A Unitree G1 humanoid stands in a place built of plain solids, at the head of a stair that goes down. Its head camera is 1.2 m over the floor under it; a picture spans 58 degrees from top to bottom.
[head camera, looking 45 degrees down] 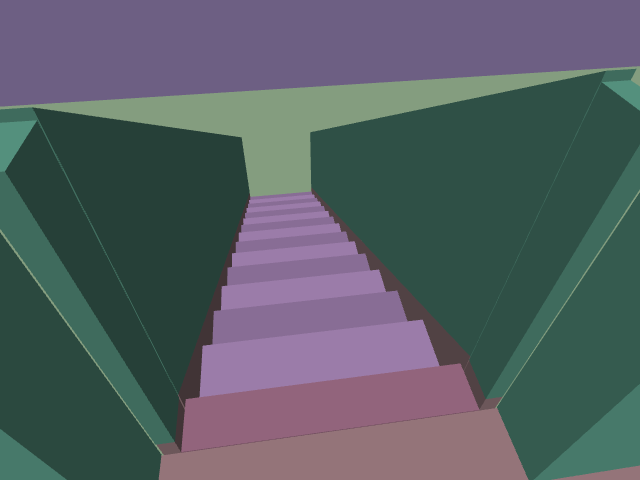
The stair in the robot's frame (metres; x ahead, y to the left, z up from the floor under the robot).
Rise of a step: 0.18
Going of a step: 0.28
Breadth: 0.82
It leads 8 degrees to the left of straight ahead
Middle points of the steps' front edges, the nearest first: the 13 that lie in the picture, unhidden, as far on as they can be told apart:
0.61 -0.02 0.00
0.89 0.02 -0.17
1.17 0.06 -0.35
1.45 0.09 -0.53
1.73 0.13 -0.70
2.01 0.17 -0.88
2.29 0.21 -1.05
2.57 0.25 -1.23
2.85 0.29 -1.40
3.13 0.33 -1.58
3.41 0.37 -1.75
3.69 0.40 -1.93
3.97 0.44 -2.11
